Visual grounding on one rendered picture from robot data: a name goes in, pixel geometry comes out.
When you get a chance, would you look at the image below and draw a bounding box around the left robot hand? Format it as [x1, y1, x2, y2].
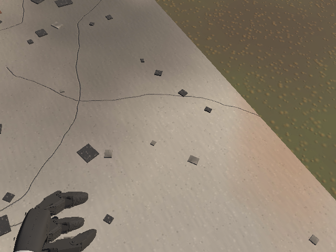
[13, 191, 97, 252]

